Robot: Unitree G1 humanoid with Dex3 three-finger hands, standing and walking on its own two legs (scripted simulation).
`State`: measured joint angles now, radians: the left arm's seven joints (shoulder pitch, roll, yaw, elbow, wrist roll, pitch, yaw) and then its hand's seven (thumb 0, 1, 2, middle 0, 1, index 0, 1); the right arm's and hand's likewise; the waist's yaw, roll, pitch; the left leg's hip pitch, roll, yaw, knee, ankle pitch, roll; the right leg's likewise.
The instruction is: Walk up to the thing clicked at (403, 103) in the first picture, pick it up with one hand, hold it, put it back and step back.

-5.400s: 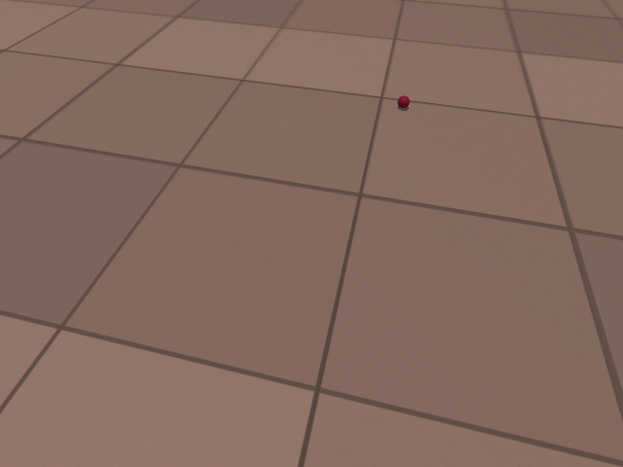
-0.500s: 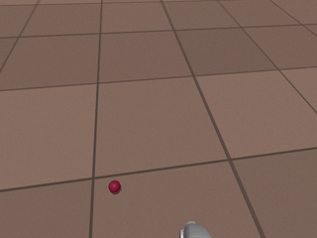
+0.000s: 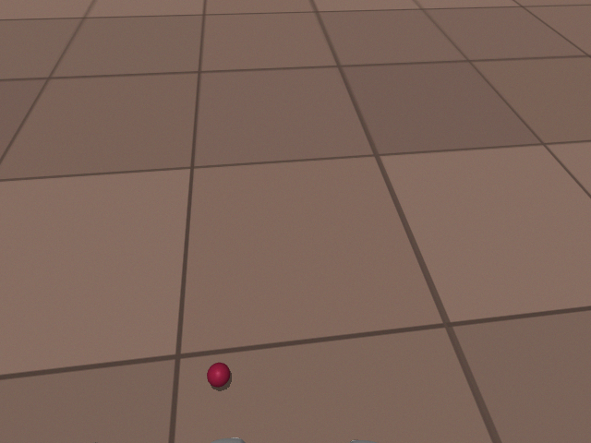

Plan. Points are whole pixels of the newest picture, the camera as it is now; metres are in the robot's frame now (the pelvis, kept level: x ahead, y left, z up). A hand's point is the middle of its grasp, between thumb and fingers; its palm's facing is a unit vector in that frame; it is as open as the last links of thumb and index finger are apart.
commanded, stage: walk up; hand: left
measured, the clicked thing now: (218, 374) +0.42 +0.23 -0.72
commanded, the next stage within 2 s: stand in 1.20 s
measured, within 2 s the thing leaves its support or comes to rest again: neither
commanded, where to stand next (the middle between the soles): +0.06 -0.01 m, yaw +0 degrees
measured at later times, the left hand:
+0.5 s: hand out of the picture +0.10 +0.26 -0.13, palm faces +0.02 -0.94 -0.34, open 7.4 cm
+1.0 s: hand out of the picture +0.11 +0.25 -0.13, palm faces -0.01 -0.95 -0.32, open 7.4 cm
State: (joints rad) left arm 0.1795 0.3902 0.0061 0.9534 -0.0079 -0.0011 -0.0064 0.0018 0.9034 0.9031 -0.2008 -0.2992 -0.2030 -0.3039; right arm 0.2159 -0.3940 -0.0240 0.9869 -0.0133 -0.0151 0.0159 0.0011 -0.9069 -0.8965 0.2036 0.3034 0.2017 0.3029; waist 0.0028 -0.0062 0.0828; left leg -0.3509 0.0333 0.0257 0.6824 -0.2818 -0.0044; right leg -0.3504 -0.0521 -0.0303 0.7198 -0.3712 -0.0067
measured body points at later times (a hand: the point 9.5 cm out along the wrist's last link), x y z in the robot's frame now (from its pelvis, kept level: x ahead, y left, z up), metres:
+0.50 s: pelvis +0.03 +0.00 +0.03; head +0.03 +0.00 +0.48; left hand +0.10 +0.31 -0.10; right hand +0.16 -0.29 -0.10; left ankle +0.05 +0.13 -0.72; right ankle +0.05 -0.14 -0.72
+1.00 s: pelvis +0.03 +0.01 +0.03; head +0.04 +0.01 +0.48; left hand +0.11 +0.30 -0.11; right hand +0.10 -0.30 -0.10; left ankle +0.05 +0.13 -0.72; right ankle +0.05 -0.14 -0.72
